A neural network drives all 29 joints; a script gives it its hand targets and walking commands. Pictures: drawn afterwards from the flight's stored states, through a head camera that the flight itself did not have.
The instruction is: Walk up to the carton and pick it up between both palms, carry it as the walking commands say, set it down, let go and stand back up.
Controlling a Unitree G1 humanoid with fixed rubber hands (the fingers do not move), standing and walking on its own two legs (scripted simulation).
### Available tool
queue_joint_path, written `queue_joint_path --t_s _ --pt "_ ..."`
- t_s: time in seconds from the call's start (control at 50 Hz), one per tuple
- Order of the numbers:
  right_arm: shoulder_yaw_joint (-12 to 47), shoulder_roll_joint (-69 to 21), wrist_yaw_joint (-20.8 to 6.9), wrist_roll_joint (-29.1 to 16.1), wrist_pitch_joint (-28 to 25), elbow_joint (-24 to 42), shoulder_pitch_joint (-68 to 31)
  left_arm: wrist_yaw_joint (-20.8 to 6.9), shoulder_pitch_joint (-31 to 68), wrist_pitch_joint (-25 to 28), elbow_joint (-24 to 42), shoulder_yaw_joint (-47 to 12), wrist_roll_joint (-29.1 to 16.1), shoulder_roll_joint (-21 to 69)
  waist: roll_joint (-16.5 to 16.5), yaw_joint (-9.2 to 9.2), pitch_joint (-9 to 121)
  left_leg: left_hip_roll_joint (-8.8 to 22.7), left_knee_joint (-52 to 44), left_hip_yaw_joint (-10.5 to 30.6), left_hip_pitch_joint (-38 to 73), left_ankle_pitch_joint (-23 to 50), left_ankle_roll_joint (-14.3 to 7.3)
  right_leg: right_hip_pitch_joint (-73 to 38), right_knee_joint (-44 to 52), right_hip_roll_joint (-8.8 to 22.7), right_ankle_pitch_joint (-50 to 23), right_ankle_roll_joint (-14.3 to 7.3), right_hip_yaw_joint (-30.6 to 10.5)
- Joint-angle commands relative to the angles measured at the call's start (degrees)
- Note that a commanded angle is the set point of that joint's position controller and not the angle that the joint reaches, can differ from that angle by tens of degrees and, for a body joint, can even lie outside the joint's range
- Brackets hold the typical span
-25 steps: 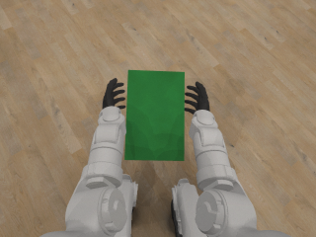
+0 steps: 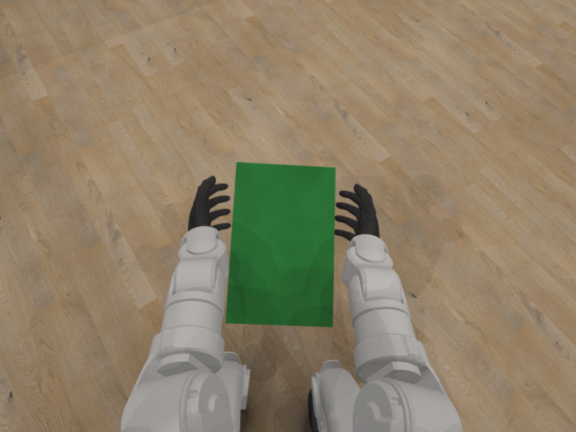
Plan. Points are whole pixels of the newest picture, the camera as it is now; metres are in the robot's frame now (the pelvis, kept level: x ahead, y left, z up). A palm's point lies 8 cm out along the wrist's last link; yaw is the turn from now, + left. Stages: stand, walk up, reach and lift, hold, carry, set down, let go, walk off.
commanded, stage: reach and lift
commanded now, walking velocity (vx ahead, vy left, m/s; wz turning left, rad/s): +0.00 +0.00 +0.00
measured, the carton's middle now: (281, 246) +0.40 +0.01 -0.12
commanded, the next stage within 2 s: none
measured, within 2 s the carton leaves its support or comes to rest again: neither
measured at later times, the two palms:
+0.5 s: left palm (192, 218) +0.37 +0.13 +0.05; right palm (383, 221) +0.37 -0.11 +0.05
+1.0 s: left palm (175, 202) +0.35 +0.13 +0.12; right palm (405, 208) +0.36 -0.11 +0.12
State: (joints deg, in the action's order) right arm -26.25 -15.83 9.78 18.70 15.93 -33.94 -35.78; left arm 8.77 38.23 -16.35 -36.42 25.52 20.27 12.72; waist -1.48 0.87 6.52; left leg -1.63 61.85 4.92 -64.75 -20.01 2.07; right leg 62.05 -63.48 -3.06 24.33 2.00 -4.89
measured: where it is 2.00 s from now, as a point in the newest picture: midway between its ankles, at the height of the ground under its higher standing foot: outside the picture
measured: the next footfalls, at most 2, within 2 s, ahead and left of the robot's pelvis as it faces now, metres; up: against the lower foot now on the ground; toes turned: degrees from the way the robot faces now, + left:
none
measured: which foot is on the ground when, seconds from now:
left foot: down 0.00-1.00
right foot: down 0.00-1.00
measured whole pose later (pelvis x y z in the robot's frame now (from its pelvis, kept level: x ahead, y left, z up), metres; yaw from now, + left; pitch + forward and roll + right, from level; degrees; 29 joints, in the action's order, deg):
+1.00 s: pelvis +0.03 +0.00 +0.09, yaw +0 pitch +0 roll +0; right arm -18.0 -12.6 4.9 18.0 30.2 -30.1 -26.2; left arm 5.9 26.3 -31.1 -28.6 16.9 19.0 12.6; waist -1.1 0.6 -0.3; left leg -1.1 27.5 4.8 -17.9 -9.5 1.1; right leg 15.3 -28.7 -0.7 13.4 1.6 -5.6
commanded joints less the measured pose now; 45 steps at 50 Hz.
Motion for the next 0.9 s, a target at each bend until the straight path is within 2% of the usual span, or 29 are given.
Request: queue_joint_path --t_s 0.0,0.42,0.58,0.74,0.88 --pt "33.4 -57.2 -16.9 -7.1 -1.2 -6.1 -34.5 -17.1 30.0 0.9 -7.7 -31.3 -7.3 59.3 1.6 0.49 37.2 -7.7 -8.5 -2.9 30.8 11.4 -1.9 -14.7 11.6 -7.2 -10.3 -0.6 2.5" --pt "33.5 -58.2 -18.9 -6.9 1.0 -4.4 -26.3 -17.8 22.5 -1.4 -1.7 -33.6 -7.0 60.0 1.8 -0.03 29.5 -6.3 -23.0 -1.9 46.8 17.0 -1.9 -31.4 26.4 -5.6 -16.3 -1.7 1.7" --pt "33.7 -57.7 -19.6 -7.4 3.4 -2.9 -23.0 -17.8 19.1 -3.9 -0.5 -34.1 -8.2 61.0 2.1 -0.86 25.7 -5.7 -28.2 -1.6 52.7 18.8 -1.7 -38.1 31.8 -5.0 -18.3 -1.9 1.7" --pt "34.0 -57.6 -20.1 -8.8 6.6 -1.2 -20.5 -17.8 16.3 -7.3 1.3 -34.4 -9.4 62.0 2.2 -0.73 19.2 -5.1 -33.5 -1.3 57.7 18.8 -1.6 -42.9 36.8 -4.2 -18.0 -2.1 1.7" --pt "36.0 -58.4 -20.3 -11.3 10.0 2.2 -20.6 -18.4 15.9 -10.8 4.6 -36.9 -12.2 63.4 1.8 -0.55 17.8 -4.7 -35.8 -1.3 62.1 19.0 -1.6 -46.5 38.8 -3.7 -17.8 -1.9 1.8"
